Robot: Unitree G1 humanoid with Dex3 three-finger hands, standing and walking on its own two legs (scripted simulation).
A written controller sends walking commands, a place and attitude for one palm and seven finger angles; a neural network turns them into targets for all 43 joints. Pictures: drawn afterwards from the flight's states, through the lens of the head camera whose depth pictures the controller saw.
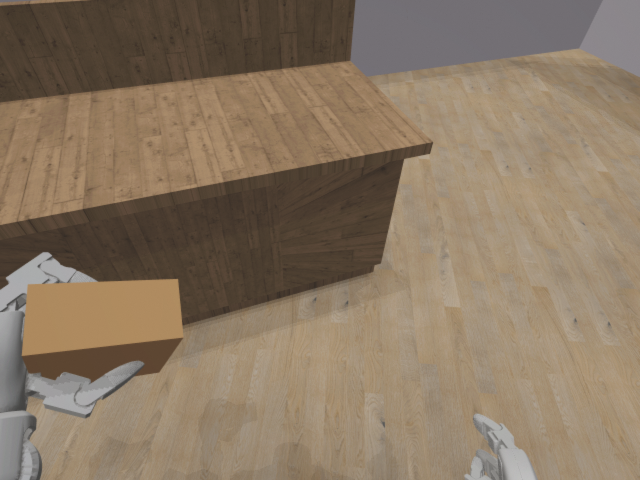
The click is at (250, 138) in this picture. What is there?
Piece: table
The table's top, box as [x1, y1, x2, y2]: [0, 61, 432, 239]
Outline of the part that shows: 432,141 350,61 0,102 0,239 426,154 430,151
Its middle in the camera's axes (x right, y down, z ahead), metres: -0.46 -0.29 +1.10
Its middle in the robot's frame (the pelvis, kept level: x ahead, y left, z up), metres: +0.99 +0.51 -0.13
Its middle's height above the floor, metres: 0.65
